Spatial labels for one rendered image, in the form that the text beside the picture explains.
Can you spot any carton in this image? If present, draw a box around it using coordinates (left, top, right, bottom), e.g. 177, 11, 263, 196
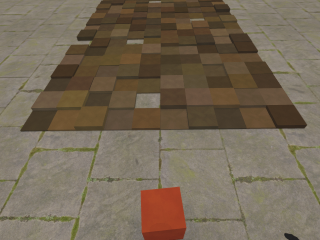
140, 187, 187, 240

